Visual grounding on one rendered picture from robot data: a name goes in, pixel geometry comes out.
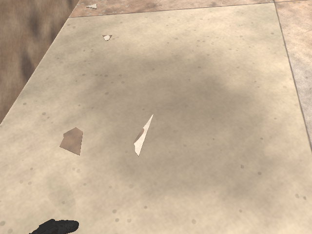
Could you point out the left robot hand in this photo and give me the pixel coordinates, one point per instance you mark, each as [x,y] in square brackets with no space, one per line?
[57,227]

